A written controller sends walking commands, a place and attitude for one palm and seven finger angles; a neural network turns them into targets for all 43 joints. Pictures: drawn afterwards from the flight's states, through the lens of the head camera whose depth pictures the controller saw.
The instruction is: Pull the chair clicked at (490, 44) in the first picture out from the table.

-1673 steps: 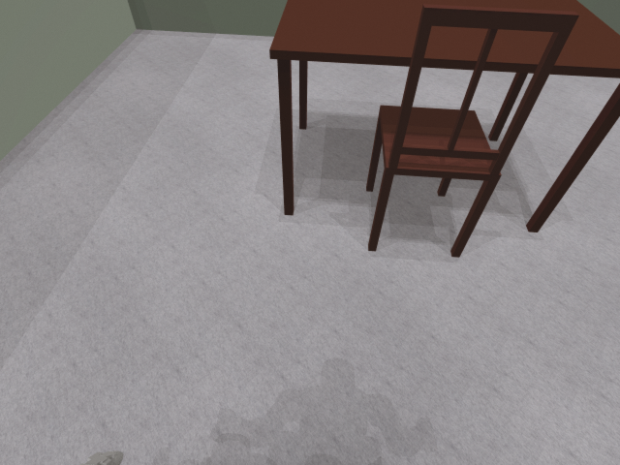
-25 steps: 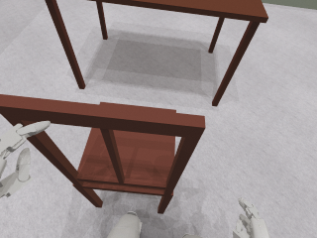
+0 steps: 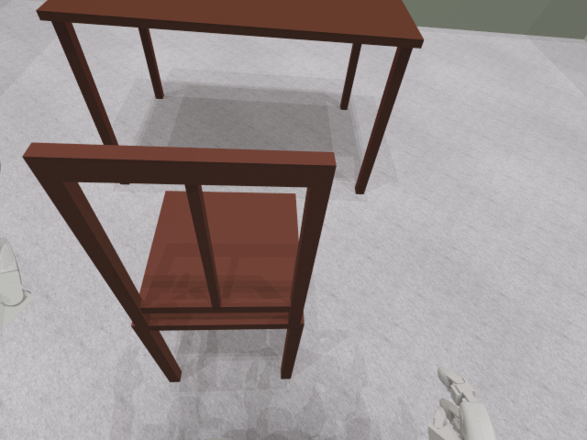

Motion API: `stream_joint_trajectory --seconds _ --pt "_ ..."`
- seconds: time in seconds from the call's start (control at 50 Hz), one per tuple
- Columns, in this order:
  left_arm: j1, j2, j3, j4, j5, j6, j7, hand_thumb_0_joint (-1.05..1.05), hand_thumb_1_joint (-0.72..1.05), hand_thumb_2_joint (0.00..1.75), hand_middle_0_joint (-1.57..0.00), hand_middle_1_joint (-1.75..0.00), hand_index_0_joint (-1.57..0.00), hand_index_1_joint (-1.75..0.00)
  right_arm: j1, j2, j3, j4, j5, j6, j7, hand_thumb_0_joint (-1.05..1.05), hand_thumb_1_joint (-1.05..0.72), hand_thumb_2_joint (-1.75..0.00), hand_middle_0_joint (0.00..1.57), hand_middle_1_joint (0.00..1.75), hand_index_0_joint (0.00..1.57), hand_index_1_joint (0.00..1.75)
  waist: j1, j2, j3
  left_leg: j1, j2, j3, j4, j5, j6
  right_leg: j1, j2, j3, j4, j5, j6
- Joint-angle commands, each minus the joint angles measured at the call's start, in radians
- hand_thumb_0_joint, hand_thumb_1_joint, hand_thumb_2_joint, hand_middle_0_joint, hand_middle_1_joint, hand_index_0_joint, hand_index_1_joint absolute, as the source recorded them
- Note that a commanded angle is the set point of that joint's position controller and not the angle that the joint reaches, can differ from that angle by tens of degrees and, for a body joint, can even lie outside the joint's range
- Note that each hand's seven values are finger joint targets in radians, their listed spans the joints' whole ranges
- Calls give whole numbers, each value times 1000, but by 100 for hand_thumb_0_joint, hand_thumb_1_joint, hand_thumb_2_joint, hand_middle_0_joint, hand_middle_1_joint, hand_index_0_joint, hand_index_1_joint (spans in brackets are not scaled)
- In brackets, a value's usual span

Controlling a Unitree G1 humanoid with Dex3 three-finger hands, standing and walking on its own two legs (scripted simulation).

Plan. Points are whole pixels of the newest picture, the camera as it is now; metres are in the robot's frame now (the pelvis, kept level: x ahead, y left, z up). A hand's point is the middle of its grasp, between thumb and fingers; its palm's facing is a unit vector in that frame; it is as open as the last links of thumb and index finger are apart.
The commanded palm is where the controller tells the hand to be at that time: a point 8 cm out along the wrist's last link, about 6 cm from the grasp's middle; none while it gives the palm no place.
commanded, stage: stop stepping back and stand still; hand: left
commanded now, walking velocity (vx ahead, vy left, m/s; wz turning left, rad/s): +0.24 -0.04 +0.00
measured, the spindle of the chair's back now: (207, 255) +0.41 +0.16 -0.05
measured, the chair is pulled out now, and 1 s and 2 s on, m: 0.68 0.68 0.68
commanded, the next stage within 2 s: let the arm hang, fingers relaxed in 0.84 s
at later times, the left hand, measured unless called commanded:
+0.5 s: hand out of the picture +0.08 +0.28 +0.18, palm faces +0.49 -0.77 -0.40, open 7.4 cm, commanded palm +0.02 +0.31 +0.19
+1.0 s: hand out of the picture +0.07 +0.28 +0.12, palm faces +0.35 -0.78 -0.53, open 7.4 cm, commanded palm none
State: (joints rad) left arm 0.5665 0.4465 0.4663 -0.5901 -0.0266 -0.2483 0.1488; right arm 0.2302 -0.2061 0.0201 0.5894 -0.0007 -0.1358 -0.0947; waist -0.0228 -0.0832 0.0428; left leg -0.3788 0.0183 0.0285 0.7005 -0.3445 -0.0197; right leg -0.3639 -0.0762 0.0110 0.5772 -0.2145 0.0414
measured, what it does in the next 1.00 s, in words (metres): walks backwards: left foot, then right foot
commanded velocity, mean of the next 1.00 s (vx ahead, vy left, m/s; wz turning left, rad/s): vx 0.17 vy -0.01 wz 0.00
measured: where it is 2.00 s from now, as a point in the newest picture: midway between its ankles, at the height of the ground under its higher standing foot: outside the picture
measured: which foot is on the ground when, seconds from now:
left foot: up 0.00-0.00, down 0.02-0.24, up 0.26-0.36, down 0.38-0.58, up 0.60-0.78, down 0.80-1.00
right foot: down 0.00-0.02, up 0.04-0.18, down 0.20-0.38, up 0.40-0.56, down 0.58-1.00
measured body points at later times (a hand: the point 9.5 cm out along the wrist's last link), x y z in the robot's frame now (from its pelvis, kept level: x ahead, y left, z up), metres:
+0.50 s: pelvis -0.11 +0.01 +0.00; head -0.16 +0.01 +0.45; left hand +0.05 +0.32 +0.20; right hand +0.04 -0.22 -0.07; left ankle -0.05 +0.13 -0.73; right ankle -0.10 -0.10 -0.68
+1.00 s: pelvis -0.14 +0.01 +0.00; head -0.15 +0.00 +0.45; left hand +0.04 +0.32 +0.15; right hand +0.02 -0.22 -0.09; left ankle -0.12 +0.13 -0.73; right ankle -0.12 -0.10 -0.73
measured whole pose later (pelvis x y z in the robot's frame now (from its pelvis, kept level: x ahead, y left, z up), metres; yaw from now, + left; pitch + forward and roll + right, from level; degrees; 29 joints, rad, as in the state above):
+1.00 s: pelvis -0.14 +0.01 +0.00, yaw +3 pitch +0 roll +0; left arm 0.42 0.41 0.30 -0.20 0.04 -0.15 0.08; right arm 0.25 -0.22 -0.03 0.70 0.00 -0.14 -0.04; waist -0.01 0.03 -0.05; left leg -0.29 0.01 0.03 0.53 -0.24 0.00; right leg -0.28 -0.03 -0.08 0.55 -0.25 -0.01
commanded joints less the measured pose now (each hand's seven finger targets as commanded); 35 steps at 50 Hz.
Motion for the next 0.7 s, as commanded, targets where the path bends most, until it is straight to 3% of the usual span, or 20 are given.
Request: stream_joint_trajectory --seconds 0.0,0.02,0.04,0.14,0.18,0.2,0.24,0.28,0.32,0.36,0.38,0.42,0.46,0.5,0.52,0.54,0.56,0.58,0.62,0.68 --pt "34 195 152 -275 -9 -79 36 0 90 90 -20 -30 -20 -30 -55 -144 -95 -144 16 -74 -4 0 -90 -90 20 30 20 30 41 342 -249 215 291 -257 -376 289 136 -27 19 -17 241 -260 -16" --pt "94 169 153 -172 -28 -68 34 0 90 90 -20 -30 -20 -30 -44 -132 -101 -127 20 -83 1 0 -90 -90 20 30 20 30 21 353 -251 185 310 -316 -417 159 175 -59 60 -9 381 -339 -14" --pt "46 195 172 -212 -33 -53 33 0 90 90 -20 -30 -20 -30 -76 -118 -87 -130 7 -86 5 0 -90 -90 20 30 20 30 5 467 -214 86 307 -350 -460 -10 182 -47 44 20 464 -314 -18" --pt "23 192 144 -91 -6 -26 15 0 90 90 -20 -30 -20 -30 -57 -132 -74 -90 19 -53 15 0 -90 -90 20 30 20 30 25 206 -101 -206 138 -150 -366 -366 86 292 71 -100 -55 -202 -46" --pt "-90 199 129 -81 -9 -21 3 0 90 90 -20 -30 -20 -30 -70 -119 -67 -79 1 -50 15 0 -90 -90 20 30 20 30 5 83 -43 -110 20 -51 -129 -292 48 108 -14 53 -269 -253 -122" --pt "-133 203 118 -61 -8 -9 1 0 90 90 -20 -30 -20 -30 -49 -114 -69 -56 1 -51 14 0 -90 -90 20 30 20 30 6 -87 -66 21 -39 8 76 -205 25 -65 -99 183 -361 -462 -162" --pt "-177 154 55 -33 -9 27 4 0 90 90 -20 -30 -20 -30 -24 -120 -68 -39 4 -38 11 0 -90 -90 20 30 20 30 -11 -193 -59 157 -45 -24 350 -102 25 -306 -226 298 -447 -591 -238" --pt "-255 146 37 -36 -2 39 18 0 90 90 -20 -30 -20 -30 -59 -99 -38 -44 1 -32 3 0 -90 -90 20 30 20 30 -21 -109 -6 190 10 -39 134 -130 53 -322 -178 150 -363 -538 -178" --pt "-294 143 27 -65 11 31 28 0 90 90 -20 -30 -20 -30 -71 -108 -29 -56 -4 -40 -13 0 -90 -90 20 30 20 30 -13 102 23 132 11 -52 -222 -180 59 -200 -79 79 -184 -491 -131" --pt "-255 149 37 -138 30 7 37 0 90 90 -20 -30 -20 -30 -43 -132 -45 -83 1 -51 -16 0 -90 -90 20 30 20 30 13 410 -42 122 207 -362 -526 -317 146 -124 83 -43 241 -290 -50" --pt "-242 167 59 -123 32 7 31 0 90 90 -20 -30 -20 -30 -67 -109 -50 -81 -3 -52 -10 0 -90 -90 20 30 20 30 13 473 -82 -37 271 -446 -614 -481 196 -14 103 -64 500 -280 -28" --pt "-185 167 63 -85 34 11 11 0 90 90 -20 -30 -20 -30 -92 -94 -61 -91 5 -44 21 0 -90 -90 20 30 20 30 27 423 -32 -229 260 -431 -636 -508 211 50 91 -35 646 -236 -41" --pt "-102 148 59 -45 22 -2 8 0 90 90 -20 -30 -20 -30 -82 -103 -59 -81 13 -36 27 0 -90 -90 20 30 20 30 46 250 -8 -198 198 -262 -530 -322 158 145 61 -81 231 -269 -65" --pt "-61 165 77 -43 10 0 1 0 90 90 -20 -30 -20 -30 -74 -112 -57 -97 7 -25 15 0 -90 -90 20 30 20 30 51 261 -49 -203 143 -166 -409 -356 93 314 91 -137 -92 -240 -82" --pt "-72 192 87 -36 23 -3 0 0 90 90 -20 -30 -20 -30 -73 -108 -54 -91 -3 -18 8 0 -90 -90 20 30 20 30 43 223 -14 -208 79 -93 -259 -304 74 298 57 -75 -244 -230 -98" --pt "-126 187 77 -71 16 -10 -6 0 90 90 -20 -30 -20 -30 -62 -99 -60 -89 -2 -13 6 0 -90 -90 20 30 20 30 24 61 -21 -194 -25 -21 30 -240 47 226 -47 159 -359 -276 -167" --pt "-173 239 115 -98 1 -8 -2 0 90 90 -20 -30 -20 -30 -44 -94 -58 -88 10 -14 4 0 -90 -90 20 30 20 30 14 -113 -63 -170 -65 12 337 -110 32 137 -235 409 -468 -274 -257" --pt "-218 207 99 -65 -10 0 6 0 90 90 -20 -30 -20 -30 -27 -97 -60 -71 11 -29 7 0 -90 -90 20 30 20 30 5 -157 -113 -178 -47 -32 474 -60 24 110 -311 476 -482 -298 -307" --pt "-241 151 47 1 -11 14 -4 0 90 90 -20 -30 -20 -30 -31 -108 -66 -70 24 -34 13 0 -90 -90 20 30 20 30 -11 -63 -15 -129 21 -115 462 -55 39 -61 -292 379 -457 -302 -288" --pt "-218 136 32 21 5 13 13 0 90 90 -20 -30 -20 -30 -81 -75 -38 -57 8 -37 -2 0 -90 -90 20 30 20 30 4 18 -49 109 7 16 -52 -19 62 -28 -172 145 -370 -205 -188"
